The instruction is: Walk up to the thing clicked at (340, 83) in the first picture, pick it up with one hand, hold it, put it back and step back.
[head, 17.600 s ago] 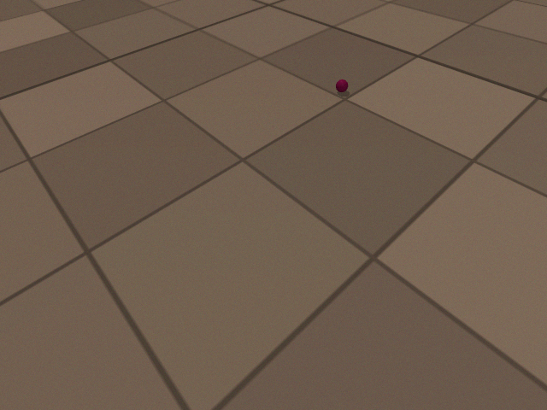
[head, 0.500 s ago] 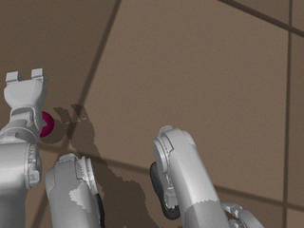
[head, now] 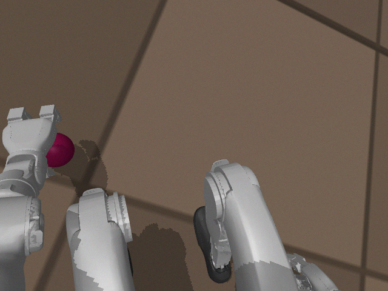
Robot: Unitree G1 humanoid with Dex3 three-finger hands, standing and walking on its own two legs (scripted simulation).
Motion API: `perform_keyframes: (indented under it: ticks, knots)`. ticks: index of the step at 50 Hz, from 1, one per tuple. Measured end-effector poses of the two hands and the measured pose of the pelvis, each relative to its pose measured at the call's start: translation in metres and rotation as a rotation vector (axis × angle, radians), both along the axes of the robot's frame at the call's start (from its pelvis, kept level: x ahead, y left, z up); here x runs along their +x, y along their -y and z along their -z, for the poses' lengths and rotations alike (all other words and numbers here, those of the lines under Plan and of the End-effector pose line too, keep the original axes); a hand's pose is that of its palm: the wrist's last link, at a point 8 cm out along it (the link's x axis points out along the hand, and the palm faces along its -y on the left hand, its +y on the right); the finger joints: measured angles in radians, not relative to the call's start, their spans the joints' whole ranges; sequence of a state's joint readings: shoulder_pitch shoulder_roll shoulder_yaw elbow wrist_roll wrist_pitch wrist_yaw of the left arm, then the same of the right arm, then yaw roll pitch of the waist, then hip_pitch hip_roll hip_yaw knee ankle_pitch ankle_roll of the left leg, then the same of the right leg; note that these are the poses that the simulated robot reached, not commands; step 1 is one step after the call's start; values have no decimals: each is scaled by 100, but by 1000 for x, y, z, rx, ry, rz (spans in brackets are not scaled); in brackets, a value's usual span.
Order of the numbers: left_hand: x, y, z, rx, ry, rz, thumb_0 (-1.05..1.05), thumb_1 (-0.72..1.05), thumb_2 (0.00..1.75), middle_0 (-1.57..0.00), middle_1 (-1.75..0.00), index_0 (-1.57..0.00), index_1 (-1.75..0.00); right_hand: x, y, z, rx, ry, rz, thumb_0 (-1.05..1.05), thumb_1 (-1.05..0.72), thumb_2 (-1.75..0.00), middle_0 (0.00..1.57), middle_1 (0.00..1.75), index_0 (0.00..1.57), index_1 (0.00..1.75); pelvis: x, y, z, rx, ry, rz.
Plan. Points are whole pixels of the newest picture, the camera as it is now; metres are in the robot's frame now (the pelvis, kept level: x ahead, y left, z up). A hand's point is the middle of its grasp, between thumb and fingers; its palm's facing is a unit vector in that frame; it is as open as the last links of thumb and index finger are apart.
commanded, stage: rest palm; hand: left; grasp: from above
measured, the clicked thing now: (54, 149) +0.44 +0.25 -0.27
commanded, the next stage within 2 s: close in 0.38 s
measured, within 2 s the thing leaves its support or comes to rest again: neither
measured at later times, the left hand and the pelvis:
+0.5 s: hand (50, 152) +0.43 +0.25 -0.25, palm faces -0.47 -0.12 -0.87, open 12.8 cm; pelvis +0.00 +0.00 -0.02, yaw -3 degrees
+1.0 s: hand (51, 152) +0.43 +0.26 -0.26, palm faces -0.44 -0.11 -0.89, open 11.3 cm; pelvis +0.00 +0.01 -0.02, yaw -4 degrees
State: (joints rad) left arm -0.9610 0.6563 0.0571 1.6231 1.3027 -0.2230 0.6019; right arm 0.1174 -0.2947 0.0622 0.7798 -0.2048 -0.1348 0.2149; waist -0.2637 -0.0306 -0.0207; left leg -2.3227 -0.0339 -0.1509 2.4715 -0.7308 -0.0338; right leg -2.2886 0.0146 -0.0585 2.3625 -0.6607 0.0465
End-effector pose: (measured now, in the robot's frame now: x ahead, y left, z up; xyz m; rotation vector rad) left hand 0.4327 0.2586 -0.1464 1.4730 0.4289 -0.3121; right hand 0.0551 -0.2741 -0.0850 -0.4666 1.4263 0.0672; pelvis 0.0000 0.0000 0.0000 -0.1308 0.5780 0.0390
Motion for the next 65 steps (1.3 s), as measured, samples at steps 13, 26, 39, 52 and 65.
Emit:
perform_keyframes:
  ticks: [13,26,39,52,65]
  knots:
    - [10,3,32,-4,-8,-62,0,-37,93,-7,-116,-14,-109,-24,-2,-2,13,-63,-14,0,-90,-89,20,30,20,30,1,-2,11,-21,20,16]
    - [6,1,47,-22,-24,-54,0,-34,96,-7,-121,-15,-113,-54,-18,3,81,-152,4,0,-91,-89,20,30,20,30,3,-3,17,-36,39,28]
    - [4,4,49,-16,5,-39,0,-21,96,-14,-124,-24,-115,-41,-12,-6,62,-95,-66,0,-90,-89,20,30,20,30,-1,-5,19,-52,63,37]
    - [7,-1,55,-3,2,-71,0,-13,85,-18,-119,-29,-108,-35,-13,-10,83,-97,-105,0,-90,-89,20,30,20,30,0,-6,17,-62,66,37]
    - [4,-1,55,-11,-9,-53,1,-9,81,-24,-117,-30,-104,-36,-23,-7,119,-94,-115,0,-90,-89,20,30,20,30,-2,-6,16,-68,75,41]
